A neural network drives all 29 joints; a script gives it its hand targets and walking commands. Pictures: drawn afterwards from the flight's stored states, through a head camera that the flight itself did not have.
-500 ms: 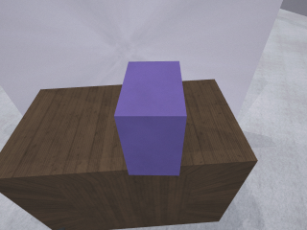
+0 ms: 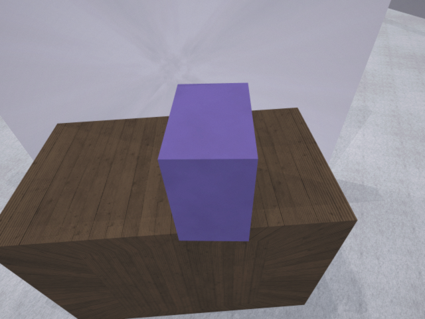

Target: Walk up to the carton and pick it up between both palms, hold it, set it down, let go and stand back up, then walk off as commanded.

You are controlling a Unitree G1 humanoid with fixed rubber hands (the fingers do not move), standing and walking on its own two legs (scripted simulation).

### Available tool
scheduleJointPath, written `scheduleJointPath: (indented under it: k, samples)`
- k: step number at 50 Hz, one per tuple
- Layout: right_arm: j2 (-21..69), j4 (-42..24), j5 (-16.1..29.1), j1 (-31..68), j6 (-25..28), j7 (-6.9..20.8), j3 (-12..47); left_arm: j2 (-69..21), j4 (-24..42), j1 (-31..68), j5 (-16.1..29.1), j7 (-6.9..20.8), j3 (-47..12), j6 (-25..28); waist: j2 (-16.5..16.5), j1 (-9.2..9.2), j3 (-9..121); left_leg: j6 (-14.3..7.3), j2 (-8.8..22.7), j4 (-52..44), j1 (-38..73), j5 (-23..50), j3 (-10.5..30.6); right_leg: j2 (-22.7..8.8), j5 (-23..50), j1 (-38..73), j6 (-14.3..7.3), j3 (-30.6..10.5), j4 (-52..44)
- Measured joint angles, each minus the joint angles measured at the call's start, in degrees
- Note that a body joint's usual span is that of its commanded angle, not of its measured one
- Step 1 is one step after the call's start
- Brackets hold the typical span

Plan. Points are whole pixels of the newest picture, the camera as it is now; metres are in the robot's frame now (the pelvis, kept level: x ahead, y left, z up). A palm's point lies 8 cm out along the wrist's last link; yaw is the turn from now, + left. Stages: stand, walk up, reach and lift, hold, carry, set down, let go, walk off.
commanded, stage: stand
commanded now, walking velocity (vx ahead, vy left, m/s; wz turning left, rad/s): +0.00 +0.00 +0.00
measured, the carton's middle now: (213, 162) +0.48 +0.04 +0.03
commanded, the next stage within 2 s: walk off in 1.02 s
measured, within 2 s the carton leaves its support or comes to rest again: neither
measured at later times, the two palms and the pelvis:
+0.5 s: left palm out of the picture +0.06 +0.31 -0.10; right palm out of the picture +0.09 -0.27 -0.12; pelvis -0.01 +0.00 +0.00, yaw +0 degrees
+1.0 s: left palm out of the picture +0.05 +0.30 -0.10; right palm out of the picture +0.09 -0.27 -0.12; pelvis -0.01 +0.00 +0.00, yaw +0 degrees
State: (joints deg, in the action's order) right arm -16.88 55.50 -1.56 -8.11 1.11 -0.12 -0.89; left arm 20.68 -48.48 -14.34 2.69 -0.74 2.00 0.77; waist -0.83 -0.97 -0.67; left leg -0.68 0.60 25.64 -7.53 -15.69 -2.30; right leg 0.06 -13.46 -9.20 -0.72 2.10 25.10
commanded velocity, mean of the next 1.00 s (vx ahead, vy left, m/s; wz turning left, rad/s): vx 0.00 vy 0.00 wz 0.00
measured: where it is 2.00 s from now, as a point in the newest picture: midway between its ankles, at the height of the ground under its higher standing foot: outside the picture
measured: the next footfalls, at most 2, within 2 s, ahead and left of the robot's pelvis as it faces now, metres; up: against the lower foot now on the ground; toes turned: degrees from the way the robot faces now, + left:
right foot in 1.54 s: -0.06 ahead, -0.11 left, +0.00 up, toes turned +2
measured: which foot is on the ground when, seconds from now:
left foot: down 0.00-1.00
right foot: down 0.00-1.00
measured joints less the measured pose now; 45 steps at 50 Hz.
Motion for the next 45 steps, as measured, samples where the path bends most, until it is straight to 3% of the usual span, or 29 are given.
scheduleJointPath:
  k: [45]
  samples:
    - [-0.1,4.3,0.1,1.8,-0.4,0.0,0.0,0.0,-3.1,0.5,0.0,0.0,0.0,0.2,-0.3,0.0,-0.9,0.0,0.0,-1.6,0.1,2.0,0.0,0.0,1.9,0.0,0.0,0.0,-1.4]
